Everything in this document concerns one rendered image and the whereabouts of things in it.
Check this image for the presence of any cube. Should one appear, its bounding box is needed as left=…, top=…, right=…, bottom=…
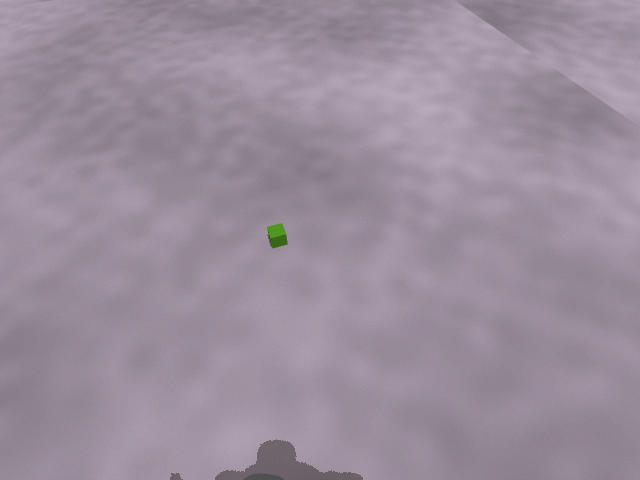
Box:
left=267, top=223, right=288, bottom=248

